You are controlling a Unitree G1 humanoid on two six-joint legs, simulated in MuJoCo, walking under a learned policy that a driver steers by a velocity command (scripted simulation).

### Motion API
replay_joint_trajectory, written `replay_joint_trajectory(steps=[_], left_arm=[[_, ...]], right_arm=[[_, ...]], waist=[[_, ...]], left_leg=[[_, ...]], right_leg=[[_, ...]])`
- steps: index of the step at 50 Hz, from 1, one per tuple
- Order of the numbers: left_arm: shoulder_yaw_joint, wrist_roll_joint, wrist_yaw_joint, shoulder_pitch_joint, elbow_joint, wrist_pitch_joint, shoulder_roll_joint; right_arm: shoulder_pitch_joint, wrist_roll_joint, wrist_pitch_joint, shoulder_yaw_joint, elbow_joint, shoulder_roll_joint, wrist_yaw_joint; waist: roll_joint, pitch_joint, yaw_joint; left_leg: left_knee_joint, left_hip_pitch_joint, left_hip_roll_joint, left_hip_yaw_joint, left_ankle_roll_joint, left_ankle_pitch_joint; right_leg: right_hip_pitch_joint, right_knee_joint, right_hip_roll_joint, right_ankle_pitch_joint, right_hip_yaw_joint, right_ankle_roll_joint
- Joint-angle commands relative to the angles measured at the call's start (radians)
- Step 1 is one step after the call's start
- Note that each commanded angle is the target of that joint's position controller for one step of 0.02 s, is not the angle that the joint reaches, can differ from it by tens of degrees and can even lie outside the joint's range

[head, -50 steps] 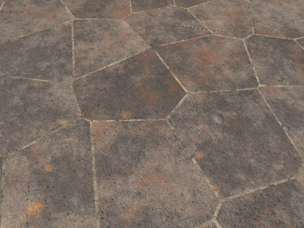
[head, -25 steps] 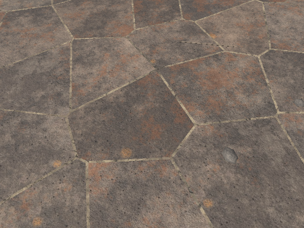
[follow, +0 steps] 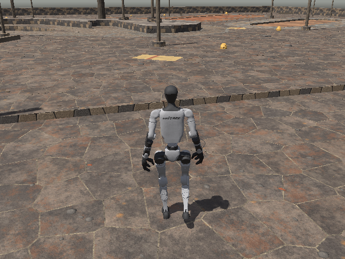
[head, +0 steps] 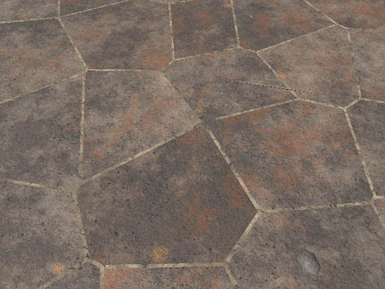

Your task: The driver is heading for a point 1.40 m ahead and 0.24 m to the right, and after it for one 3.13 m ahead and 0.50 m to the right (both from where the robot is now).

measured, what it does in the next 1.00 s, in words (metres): walks ahead: right foot, then left foot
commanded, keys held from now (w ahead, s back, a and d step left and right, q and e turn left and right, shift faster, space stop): w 0.88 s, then w+e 0.12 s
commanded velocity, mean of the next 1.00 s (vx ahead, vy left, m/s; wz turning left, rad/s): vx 0.50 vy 0.00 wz -0.02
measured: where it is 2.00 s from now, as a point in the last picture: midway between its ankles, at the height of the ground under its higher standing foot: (228, 150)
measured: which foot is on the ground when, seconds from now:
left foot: down 0.00-0.42, up 0.44-0.96, down 0.98-1.00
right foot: up 0.00-0.40, down 0.42-1.00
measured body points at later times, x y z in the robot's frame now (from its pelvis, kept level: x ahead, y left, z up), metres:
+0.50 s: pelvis +0.27 -0.04 -0.01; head +0.30 -0.05 +0.44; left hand +0.42 +0.20 -0.13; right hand +0.22 -0.28 -0.16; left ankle +0.09 +0.06 -0.66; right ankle +0.36 -0.11 -0.74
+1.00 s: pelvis +0.54 -0.02 -0.01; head +0.58 -0.01 +0.43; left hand +0.45 +0.22 -0.16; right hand +0.74 -0.24 -0.12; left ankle +0.66 +0.06 -0.74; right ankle +0.36 -0.11 -0.73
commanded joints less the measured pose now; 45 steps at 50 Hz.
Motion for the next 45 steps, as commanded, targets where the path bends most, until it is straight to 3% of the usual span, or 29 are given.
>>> replay_joint_trajectory(steps=[1,4,9,12,16,19,20,21,22,23,24,25,26,28,30,32,37,41,45], left_arm=[[0.009,0.021,-0.016,0.071,-0.032,0.018,0.033],[0.01,0.02,-0.024,-0.02,-0.067,0.034,0.038],[0.002,0.009,-0.028,-0.228,-0.139,0.035,0.041],[-0.007,0.004,-0.028,-0.317,-0.169,0.031,0.03],[-0.008,0.004,-0.025,-0.388,-0.205,0.021,0.044],[0.004,0.004,-0.016,-0.3,-0.189,0.007,0.067],[0.015,0.007,-0.008,-0.181,-0.15,0.0,0.083],[0.03,0.019,0.001,-0.004,-0.092,-0.01,0.112],[0.055,0.047,0.014,0.16,-0.063,-0.017,0.206],[0.071,0.039,0.004,0.171,-0.059,-0.007,0.27],[0.062,0.001,-0.003,0.07,-0.07,0.003,0.218],[0.043,-0.006,-0.006,-0.027,-0.086,0.001,0.15],[0.029,-0.002,-0.008,-0.072,-0.089,-0.005,0.1],[0.012,-0.006,-0.001,-0.074,-0.065,-0.016,0.052],[0.013,-0.009,0.003,-0.016,-0.038,-0.031,0.069],[0.017,-0.011,0.004,0.019,-0.025,-0.037,0.097],[0.009,-0.011,0.004,0.105,-0.004,-0.033,0.091],[0.006,-0.007,0.009,0.174,0.019,-0.033,0.095],[0.007,0.004,0.02,0.205,0.041,-0.025,0.104]], right_arm=[[0.094,0.006,-0.025,-0.002,0.007,-0.053,-0.007],[0.155,0.01,-0.037,-0.009,0.029,-0.096,-0.009],[0.241,0.011,-0.033,0.0,0.048,-0.089,-0.008],[0.295,0.009,-0.034,0.003,0.064,-0.092,-0.011],[0.334,-0.003,-0.027,0.002,0.086,-0.101,-0.022],[0.292,-0.008,-0.023,-0.005,0.086,-0.124,-0.03],[0.277,-0.007,-0.019,-0.007,0.086,-0.132,-0.029],[0.261,-0.001,-0.017,-0.004,0.079,-0.124,-0.027],[0.281,0.024,-0.019,0.013,0.04,-0.069,-0.019],[0.382,0.043,-0.017,0.016,0.04,-0.019,-0.013],[0.288,0.016,-0.01,-0.006,0.036,-0.102,-0.017],[0.21,0.011,-0.016,-0.006,0.01,-0.093,-0.011],[0.179,0.009,-0.018,-0.004,0.007,-0.074,-0.008],[0.203,-0.015,0.006,-0.001,0.016,-0.046,0.003],[0.195,-0.019,0.024,-0.002,0.012,-0.032,0.014],[0.125,-0.02,0.035,-0.002,-0.012,-0.036,0.019],[-0.084,-0.009,0.037,0.005,-0.083,-0.043,0.023],[-0.2,-0.004,0.032,0.017,-0.122,-0.032,0.022],[-0.261,-0.004,0.019,0.015,-0.158,-0.051,0.019]], waist=[[0.083,-0.022,0.015],[0.074,0.003,0.015],[0.076,0.041,-0.032],[0.087,0.045,-0.061],[0.097,0.059,-0.073],[0.11,0.015,-0.016],[0.105,-0.046,0.035],[0.072,-0.141,0.105],[-0.052,-0.277,0.139],[-0.222,-0.365,0.086],[-0.063,-0.259,0.061],[-0.029,-0.119,0.032],[0.0,-0.06,0.006],[-0.032,-0.03,-0.043],[-0.03,-0.034,-0.054],[-0.025,-0.008,-0.052],[-0.024,0.038,-0.006],[-0.036,0.047,0.03],[-0.041,0.062,0.037]], left_leg=[[-0.299,0.107,0.266,-0.299,0.11,0.089],[-0.336,0.122,0.25,-0.24,0.119,0.142],[-0.353,0.197,0.22,-0.177,0.103,0.244],[-0.337,0.262,0.221,-0.151,0.097,0.325],[-0.282,0.386,0.262,-0.146,0.102,0.438],[-0.141,0.416,0.274,-0.119,0.077,0.732],[-0.003,0.407,0.257,-0.103,0.063,0.823],[0.2,0.306,0.216,-0.069,0.043,0.741],[0.525,0.035,0.142,-0.022,0.01,0.376],[0.829,-0.251,-0.04,-0.053,-0.011,-0.382],[0.882,-0.326,0.029,-0.174,0.007,-0.31],[0.844,-0.346,0.071,-0.167,0.009,-0.216],[0.783,-0.314,0.105,-0.162,0.008,-0.155],[0.702,-0.226,0.137,-0.153,-0.014,-0.114],[0.671,-0.221,0.139,-0.131,-0.032,-0.094],[0.621,-0.285,0.155,-0.115,-0.05,-0.038],[0.395,-0.388,0.164,-0.077,-0.082,0.114],[0.232,-0.367,0.129,-0.041,-0.07,0.169],[0.145,-0.355,0.104,-0.038,-0.03,0.094]], right_leg=[[-0.146,-0.014,-0.074,0.06,0.037,0.015],[-0.231,-0.088,-0.096,0.137,0.011,0.043],[-0.32,-0.323,-0.099,0.287,-0.029,0.074],[-0.301,-0.449,-0.072,0.334,-0.057,0.065],[-0.299,-0.546,-0.046,0.281,-0.066,0.029],[-0.137,-0.61,0.011,0.169,-0.09,-0.021],[0.001,-0.651,0.046,0.164,-0.104,-0.043],[0.236,-0.694,0.032,0.213,-0.084,-0.072],[0.534,-0.708,-0.213,0.135,0.206,-0.144],[0.687,-0.837,-0.431,0.146,0.653,-0.264],[0.578,-0.866,-0.37,0.057,0.601,-0.228],[0.423,-0.898,-0.335,0.071,0.45,-0.195],[0.318,-0.938,-0.284,0.138,0.351,-0.16],[0.203,-0.98,-0.212,0.239,0.218,-0.114],[0.191,-0.996,-0.197,0.329,0.172,-0.12],[0.196,-1.026,-0.188,0.333,0.137,-0.126],[0.265,-1.05,-0.159,0.413,0.079,-0.113],[0.351,-1.03,-0.163,0.515,0.045,-0.106],[0.466,-0.964,-0.207,0.644,0.056,-0.112]])
Keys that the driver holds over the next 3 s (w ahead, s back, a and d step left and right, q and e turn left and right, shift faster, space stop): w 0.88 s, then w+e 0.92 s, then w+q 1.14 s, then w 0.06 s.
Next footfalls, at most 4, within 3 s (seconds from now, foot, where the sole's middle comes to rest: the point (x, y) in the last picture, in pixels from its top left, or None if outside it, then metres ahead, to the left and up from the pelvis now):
0.42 right None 0.40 -0.11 -0.77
0.98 left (180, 228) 0.70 0.07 -0.77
1.54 right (236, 177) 0.94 -0.16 -0.77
2.10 left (237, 115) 1.30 -0.18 -0.77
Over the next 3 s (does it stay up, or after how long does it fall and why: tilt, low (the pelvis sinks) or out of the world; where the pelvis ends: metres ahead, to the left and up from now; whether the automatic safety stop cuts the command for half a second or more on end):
stays up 1.55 -0.34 0.01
